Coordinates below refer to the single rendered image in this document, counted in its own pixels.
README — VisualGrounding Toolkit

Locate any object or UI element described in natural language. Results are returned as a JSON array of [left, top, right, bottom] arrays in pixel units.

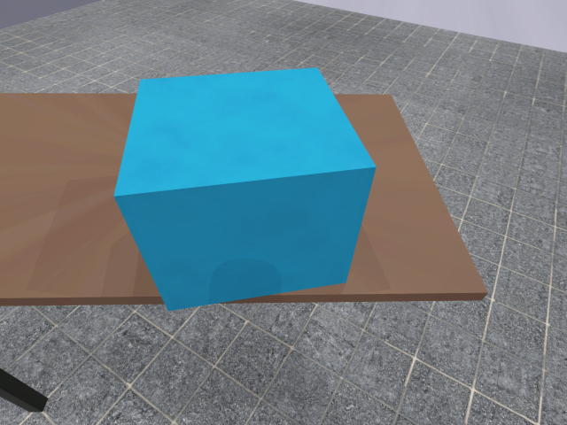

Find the table
[[0, 93, 488, 413]]

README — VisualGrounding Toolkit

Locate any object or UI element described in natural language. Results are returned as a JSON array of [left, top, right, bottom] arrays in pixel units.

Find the carton
[[114, 67, 377, 311]]

